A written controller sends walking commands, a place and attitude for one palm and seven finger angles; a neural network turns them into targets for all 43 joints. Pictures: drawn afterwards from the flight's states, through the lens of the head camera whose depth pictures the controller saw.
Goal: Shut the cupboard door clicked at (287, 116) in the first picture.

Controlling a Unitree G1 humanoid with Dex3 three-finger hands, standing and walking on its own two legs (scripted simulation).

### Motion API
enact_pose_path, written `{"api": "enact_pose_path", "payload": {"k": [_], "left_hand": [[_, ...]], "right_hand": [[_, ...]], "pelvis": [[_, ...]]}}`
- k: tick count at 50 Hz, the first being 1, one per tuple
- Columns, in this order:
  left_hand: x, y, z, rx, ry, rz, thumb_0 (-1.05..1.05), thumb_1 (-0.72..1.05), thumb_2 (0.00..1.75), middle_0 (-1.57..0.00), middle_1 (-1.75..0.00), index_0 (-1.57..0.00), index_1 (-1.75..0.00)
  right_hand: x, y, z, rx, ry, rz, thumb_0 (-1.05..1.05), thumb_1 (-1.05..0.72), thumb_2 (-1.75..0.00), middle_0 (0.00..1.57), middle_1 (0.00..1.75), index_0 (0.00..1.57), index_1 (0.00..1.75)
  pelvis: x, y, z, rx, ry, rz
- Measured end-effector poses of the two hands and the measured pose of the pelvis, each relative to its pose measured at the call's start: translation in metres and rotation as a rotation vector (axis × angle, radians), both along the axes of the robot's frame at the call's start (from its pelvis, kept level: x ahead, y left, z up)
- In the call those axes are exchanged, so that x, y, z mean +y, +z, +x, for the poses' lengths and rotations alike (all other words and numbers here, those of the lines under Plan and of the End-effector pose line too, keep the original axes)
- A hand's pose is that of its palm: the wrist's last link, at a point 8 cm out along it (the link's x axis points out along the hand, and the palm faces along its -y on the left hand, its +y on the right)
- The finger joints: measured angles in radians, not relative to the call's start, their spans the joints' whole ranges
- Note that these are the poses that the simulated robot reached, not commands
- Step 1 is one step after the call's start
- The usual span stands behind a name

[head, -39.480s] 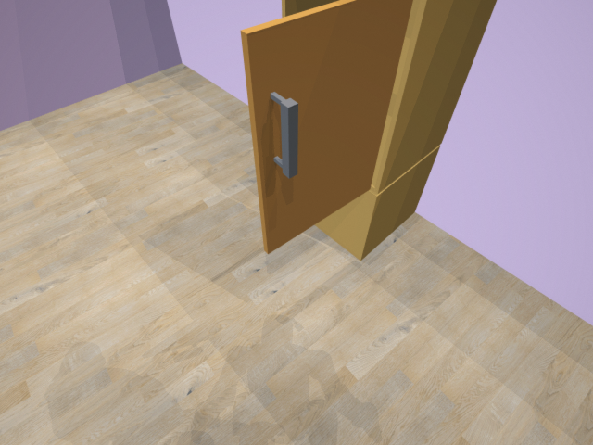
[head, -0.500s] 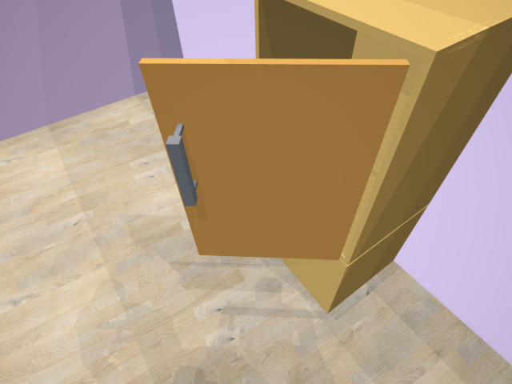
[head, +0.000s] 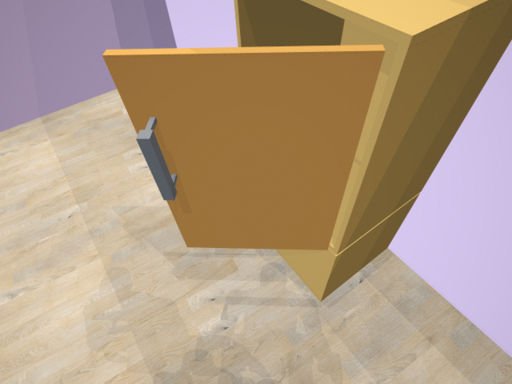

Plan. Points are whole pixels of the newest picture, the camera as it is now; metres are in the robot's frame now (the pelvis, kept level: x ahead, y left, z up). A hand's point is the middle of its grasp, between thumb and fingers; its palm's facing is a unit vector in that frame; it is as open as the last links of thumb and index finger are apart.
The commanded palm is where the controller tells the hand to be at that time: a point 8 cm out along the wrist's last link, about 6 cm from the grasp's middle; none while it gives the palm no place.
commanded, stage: raise the hand and make a fist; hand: left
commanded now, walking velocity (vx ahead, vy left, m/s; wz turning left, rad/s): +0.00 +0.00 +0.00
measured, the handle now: (161, 160) +0.48 +0.22 +0.05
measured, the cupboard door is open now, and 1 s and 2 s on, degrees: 52 52 52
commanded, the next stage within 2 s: bring the fist close to the handle in 1.88 s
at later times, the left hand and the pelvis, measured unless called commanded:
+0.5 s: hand out of the picture +0.10 +0.21 -0.03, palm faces +0.09 -1.00 -0.03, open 5.6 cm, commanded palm +0.10 +0.25 -0.02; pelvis -0.08 +0.02 -0.10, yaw +5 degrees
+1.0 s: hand (103, 366) +0.14 +0.22 +0.00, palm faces -0.03 -1.00 -0.06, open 3.4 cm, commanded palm +0.11 +0.29 +0.02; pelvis -0.05 +0.05 -0.07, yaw +6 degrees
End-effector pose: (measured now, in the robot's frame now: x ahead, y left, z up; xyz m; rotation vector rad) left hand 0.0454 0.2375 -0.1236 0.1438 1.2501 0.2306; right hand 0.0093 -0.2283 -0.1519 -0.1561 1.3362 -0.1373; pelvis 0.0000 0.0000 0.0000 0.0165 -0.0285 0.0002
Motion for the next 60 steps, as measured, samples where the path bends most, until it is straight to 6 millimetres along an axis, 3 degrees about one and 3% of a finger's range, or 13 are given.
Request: {"api": "enact_pose_path", "payload": {"k": [6, 9, 12, 18, 20, 23, 27, 30, 34, 40, 45, 53, 60], "left_hand": [[0.003, 0.101, 0.097, -0.788, 0.008, 0.045, 0.02, 0.91, 0.89, -0.23, -0.32, -0.22, -0.33], [-0.003, 0.135, 0.118, -1.088, -0.046, -0.009, 0.01, 0.91, 0.9, -0.26, -0.36, -0.25, -0.36], [-0.009, 0.133, 0.109, -1.27, -0.125, -0.091, 0.01, 0.91, 0.9, -0.3, -0.4, -0.29, -0.41], [-0.001, 0.071, 0.044, -1.182, -0.206, -0.168, 0.01, 0.9, 0.9, -0.4, -0.51, -0.39, -0.52], [0.009, 0.062, 0.026, -1.154, -0.174, -0.146, 0.01, 0.9, 0.9, -0.44, -0.55, -0.43, -0.55], [0.021, 0.075, 0.018, -1.226, -0.155, -0.083, 0.02, 0.9, 0.9, -0.49, -0.61, -0.48, -0.61], [0.022, 0.111, 0.037, -1.399, -0.228, -0.059, 0.02, 0.9, 0.9, -0.56, -0.69, -0.55, -0.69], [0.014, 0.122, 0.061, -1.393, -0.322, -0.104, 0.02, 0.9, 0.9, -0.61, -0.75, -0.61, -0.75], [0.014, 0.11, 0.078, -1.189, -0.346, -0.169, 0.01, 0.9, 0.9, -0.69, -0.83, -0.68, -0.83], [0.049, 0.122, 0.063, -1.135, -0.177, -0.071, 0.02, 0.9, 0.9, -0.8, -0.95, -0.79, -0.95], [0.06, 0.141, 0.06, -1.281, -0.183, -0.008, 0.02, 0.9, 0.9, -0.89, -1.05, -0.88, -1.05], [0.04, 0.131, 0.086, -1.175, -0.298, -0.124, 0.02, 0.9, 0.9, -1.03, -1.21, -1.03, -1.21], [0.063, 0.169, 0.093, -1.279, -0.182, -0.003, 0.02, 0.9, 0.9, -1.16, -1.35, -1.16, -1.35]], "right_hand": [[-0.023, 0.025, 0.061, -0.437, 0.027, -0.095, 0.02, -0.91, -0.9, 0.2, 0.3, 0.2, 0.3], [-0.027, 0.044, 0.1, -0.645, 0.051, -0.106, 0.02, -0.91, -0.9, 0.2, 0.3, 0.2, 0.3], [-0.024, 0.063, 0.131, -0.79, 0.117, -0.116, 0.02, -0.91, -0.9, 0.2, 0.3, 0.2, 0.3], [-0.005, 0.072, 0.169, -0.936, 0.279, -0.135, 0.01, -0.91, -0.9, 0.2, 0.3, 0.2, 0.3], [0.008, 0.066, 0.173, -0.955, 0.309, -0.125, 0.01, -0.91, -0.9, 0.2, 0.3, 0.2, 0.3], [0.032, 0.05, 0.171, -0.952, 0.34, -0.09, 0.01, -0.9, -0.9, 0.2, 0.3, 0.2, 0.3], [0.064, 0.023, 0.15, -0.892, 0.346, -0.016, 0.01, -0.9, -0.9, 0.2, 0.3, 0.2, 0.3], [0.081, 0.007, 0.124, -0.818, 0.309, 0.036, 0.02, -0.9, -0.9, 0.2, 0.3, 0.2, 0.3], [0.085, 0.0, 0.089, -0.712, 0.222, 0.059, 0.02, -0.9, -0.9, 0.21, 0.3, 0.21, 0.3], [0.067, 0.01, 0.066, -0.637, 0.19, -0.013, 0.02, -0.9, -0.9, 0.21, 0.31, 0.21, 0.3], [0.051, 0.017, 0.084, -0.647, 0.272, -0.072, 0.02, -0.9, -0.9, 0.2, 0.3, 0.2, 0.3], [0.053, 0.044, 0.139, -0.78, 0.264, -0.089, 0.02, -0.9, -0.9, 0.2, 0.3, 0.2, 0.3], [0.07, 0.058, 0.173, -0.822, 0.297, -0.019, 0.02, -0.9, -0.9, 0.2, 0.3, 0.2, 0.3]], "pelvis": [[0.003, -0.01, -0.01, 0.023, 0.053, -0.005], [0.004, -0.019, -0.021, 0.07, 0.053, 0.007], [0.002, -0.034, -0.035, 0.117, 0.046, 0.017], [0.007, -0.07, -0.059, 0.175, 0.059, 0.001], [0.011, -0.08, -0.065, 0.182, 0.068, -0.012], [0.016, -0.091, -0.072, 0.18, 0.083, -0.033], [0.023, -0.098, -0.08, 0.172, 0.102, -0.058], [0.029, -0.096, -0.083, 0.17, 0.109, -0.064], [0.036, -0.085, -0.081, 0.171, 0.101, -0.051], [0.044, -0.069, -0.068, 0.168, 0.093, -0.044], [0.046, -0.07, -0.061, 0.175, 0.113, -0.059], [0.045, -0.065, -0.046, 0.173, 0.109, -0.059], [0.037, -0.054, -0.026, 0.161, 0.12, -0.063]]}}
